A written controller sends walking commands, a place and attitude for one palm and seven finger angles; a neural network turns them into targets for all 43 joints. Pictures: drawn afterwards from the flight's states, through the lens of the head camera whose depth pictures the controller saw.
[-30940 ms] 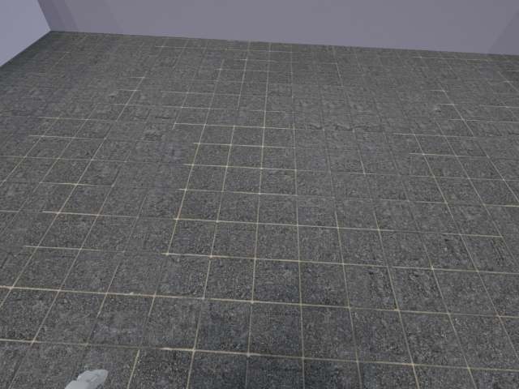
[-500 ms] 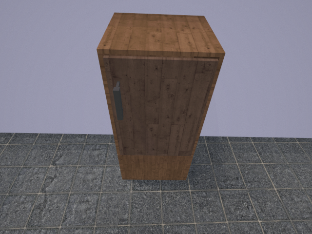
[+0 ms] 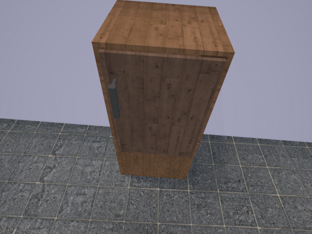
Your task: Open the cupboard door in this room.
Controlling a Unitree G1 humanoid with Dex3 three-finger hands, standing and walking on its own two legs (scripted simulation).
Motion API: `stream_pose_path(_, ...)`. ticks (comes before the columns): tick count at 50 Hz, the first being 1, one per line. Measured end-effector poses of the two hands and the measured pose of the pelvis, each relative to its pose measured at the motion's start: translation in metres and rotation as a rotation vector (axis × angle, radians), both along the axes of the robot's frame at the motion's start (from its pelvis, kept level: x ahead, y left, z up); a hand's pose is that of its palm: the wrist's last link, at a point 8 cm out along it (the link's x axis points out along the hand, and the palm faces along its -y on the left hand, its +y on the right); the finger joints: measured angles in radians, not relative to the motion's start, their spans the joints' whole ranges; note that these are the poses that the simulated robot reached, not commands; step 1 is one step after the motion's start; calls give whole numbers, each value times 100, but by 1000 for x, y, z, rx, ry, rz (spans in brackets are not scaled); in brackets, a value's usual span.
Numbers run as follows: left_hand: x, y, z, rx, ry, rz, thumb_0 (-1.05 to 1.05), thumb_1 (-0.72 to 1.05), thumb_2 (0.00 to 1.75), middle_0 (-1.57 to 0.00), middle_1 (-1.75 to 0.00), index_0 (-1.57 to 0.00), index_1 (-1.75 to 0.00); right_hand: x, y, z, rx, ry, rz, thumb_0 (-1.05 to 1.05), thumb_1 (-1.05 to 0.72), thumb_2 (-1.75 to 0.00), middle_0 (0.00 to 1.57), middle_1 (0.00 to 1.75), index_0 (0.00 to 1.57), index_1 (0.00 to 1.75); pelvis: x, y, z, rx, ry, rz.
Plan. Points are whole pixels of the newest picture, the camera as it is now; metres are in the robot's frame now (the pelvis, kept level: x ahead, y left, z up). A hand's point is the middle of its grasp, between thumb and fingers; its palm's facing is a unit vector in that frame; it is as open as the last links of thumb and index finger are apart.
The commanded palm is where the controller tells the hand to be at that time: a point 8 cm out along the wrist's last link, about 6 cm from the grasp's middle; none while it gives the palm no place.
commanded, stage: come to a stop and stand still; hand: left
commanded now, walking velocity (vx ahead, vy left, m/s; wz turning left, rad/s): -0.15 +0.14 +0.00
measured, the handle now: (115, 98) +0.56 +0.19 -0.01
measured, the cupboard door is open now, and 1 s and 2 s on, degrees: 0 0 0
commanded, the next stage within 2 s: look again from close up in 0.80 s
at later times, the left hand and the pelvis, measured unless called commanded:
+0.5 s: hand out of the picture +0.03 +0.19 -0.17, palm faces +0.00 -0.97 -0.26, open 7.4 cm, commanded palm none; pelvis -0.01 +0.00 +0.00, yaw -2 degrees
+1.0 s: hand out of the picture -0.03 +0.18 -0.18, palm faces -0.02 -0.99 -0.17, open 7.4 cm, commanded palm none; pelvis -0.02 +0.02 +0.00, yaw -1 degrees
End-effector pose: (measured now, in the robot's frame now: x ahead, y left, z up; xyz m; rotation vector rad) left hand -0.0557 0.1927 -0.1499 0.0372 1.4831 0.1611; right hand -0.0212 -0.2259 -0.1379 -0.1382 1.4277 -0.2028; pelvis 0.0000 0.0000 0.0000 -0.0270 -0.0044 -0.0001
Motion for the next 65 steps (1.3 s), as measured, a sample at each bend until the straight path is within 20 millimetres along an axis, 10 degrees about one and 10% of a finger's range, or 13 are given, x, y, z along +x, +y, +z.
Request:
stream_pose_path(14,66,37,3,77,-70,-60,2,92,89,-20,-29,-20,-30,88,10,1,-20,-175,38,1,-94,-90,20,29,20,30,11,12,0,25,-10,-23)
stream_pose_path(31,79,34,13,96,-193,-133,0,91,90,-20,-29,-20,-30,18,-4,-1,17,-100,2,1,-92,-90,20,29,20,30,-21,0,3,24,-30,-28)
stream_pose_path(44,36,29,10,56,-81,-107,0,92,89,-20,-29,-20,-30,-43,20,1,54,56,-34,1,-91,-90,20,29,20,30,-22,6,8,18,-15,-26)
stream_pose_path(65,56,45,12,71,-94,-102,0,91,90,-20,-29,-20,-30,18,33,-7,51,-73,28,3,-94,-90,20,29,20,30,6,26,3,30,-2,-26)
